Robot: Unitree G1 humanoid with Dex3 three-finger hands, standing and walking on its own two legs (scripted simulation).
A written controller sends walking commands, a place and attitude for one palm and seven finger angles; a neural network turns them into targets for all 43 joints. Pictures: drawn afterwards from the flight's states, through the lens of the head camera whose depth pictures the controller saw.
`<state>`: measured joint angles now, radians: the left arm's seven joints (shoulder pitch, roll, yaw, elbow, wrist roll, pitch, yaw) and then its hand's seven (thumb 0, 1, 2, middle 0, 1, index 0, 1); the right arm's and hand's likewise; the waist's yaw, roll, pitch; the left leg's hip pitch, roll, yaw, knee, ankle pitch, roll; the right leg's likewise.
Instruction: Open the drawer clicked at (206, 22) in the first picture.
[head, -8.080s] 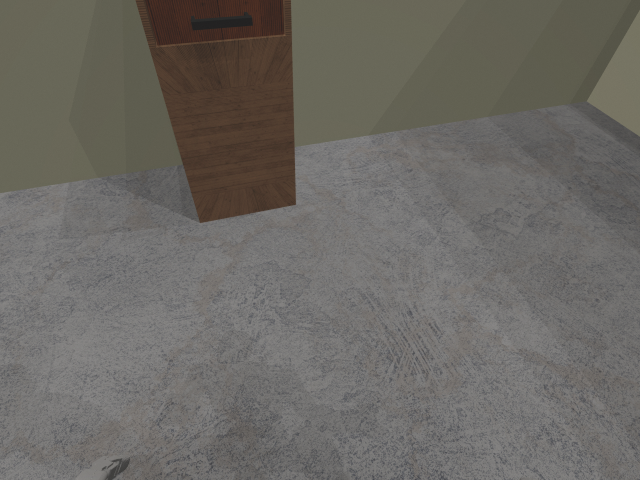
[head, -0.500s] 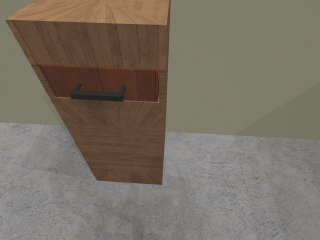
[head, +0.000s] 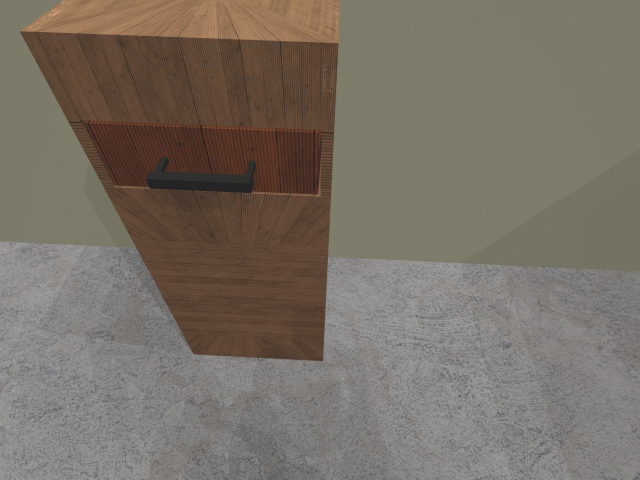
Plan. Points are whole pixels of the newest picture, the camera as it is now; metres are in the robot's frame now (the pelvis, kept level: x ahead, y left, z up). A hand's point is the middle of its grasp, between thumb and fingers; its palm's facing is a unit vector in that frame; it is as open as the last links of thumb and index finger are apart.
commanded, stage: come to a stop and stand still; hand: left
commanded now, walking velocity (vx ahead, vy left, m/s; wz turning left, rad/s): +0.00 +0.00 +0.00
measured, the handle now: (204, 173) +0.57 +0.24 +0.05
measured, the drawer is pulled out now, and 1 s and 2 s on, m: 0.00 0.00 0.00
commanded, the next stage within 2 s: look again from close up in 0.10 s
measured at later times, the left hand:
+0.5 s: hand out of the picture -0.02 +0.20 -0.18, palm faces +0.03 -0.98 -0.19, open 7.3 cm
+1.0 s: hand out of the picture -0.10 +0.17 -0.18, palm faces +0.08 -0.99 -0.14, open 7.3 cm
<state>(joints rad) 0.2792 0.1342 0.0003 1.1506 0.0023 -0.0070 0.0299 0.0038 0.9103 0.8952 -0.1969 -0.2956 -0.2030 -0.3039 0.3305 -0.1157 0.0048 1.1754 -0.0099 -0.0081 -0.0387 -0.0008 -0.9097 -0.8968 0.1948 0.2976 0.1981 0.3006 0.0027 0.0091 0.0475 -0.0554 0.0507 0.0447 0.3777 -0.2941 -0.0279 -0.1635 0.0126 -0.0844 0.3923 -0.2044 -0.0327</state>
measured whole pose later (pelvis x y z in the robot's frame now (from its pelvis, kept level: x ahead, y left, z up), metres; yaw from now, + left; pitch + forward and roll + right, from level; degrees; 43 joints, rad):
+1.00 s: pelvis -0.04 +0.02 -0.01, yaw +0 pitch -2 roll +0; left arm 0.42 0.11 0.01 1.10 0.02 -0.01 0.01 0.00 0.91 0.90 -0.20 -0.30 -0.20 -0.30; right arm 0.41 -0.13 0.00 1.10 -0.03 0.00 -0.01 0.00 -0.91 -0.90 0.20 0.30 0.20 0.30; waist 0.01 0.00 0.00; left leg -0.20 0.00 0.05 0.57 -0.38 0.04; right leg -0.30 -0.03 -0.05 0.57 -0.29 -0.03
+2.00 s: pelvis +0.04 +0.03 -0.01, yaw +1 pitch -2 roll +0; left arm 0.34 0.13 0.00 1.07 0.02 0.01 0.02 0.01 0.92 0.90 -0.20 -0.30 -0.20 -0.30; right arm 0.18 -0.16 -0.03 1.01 -0.01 0.01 -0.02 0.00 -0.94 -0.90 0.20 0.30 0.20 0.30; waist 0.01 0.01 0.04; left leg -0.30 0.04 0.10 0.49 -0.15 0.01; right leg -0.24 -0.02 -0.05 0.53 -0.26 -0.01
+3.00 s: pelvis +0.05 +0.05 +0.00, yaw +1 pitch -2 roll -1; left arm 0.37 0.14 -0.02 1.07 0.02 -0.01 0.03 0.00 0.91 0.90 -0.20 -0.30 -0.20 -0.30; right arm 0.28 -0.15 0.00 1.09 -0.01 -0.01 -0.01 0.01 -0.92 -0.90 0.20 0.30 0.20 0.30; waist 0.00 -0.03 0.01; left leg -0.28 0.01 0.09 0.45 -0.15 0.05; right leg -0.19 -0.03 -0.04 0.45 -0.22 0.02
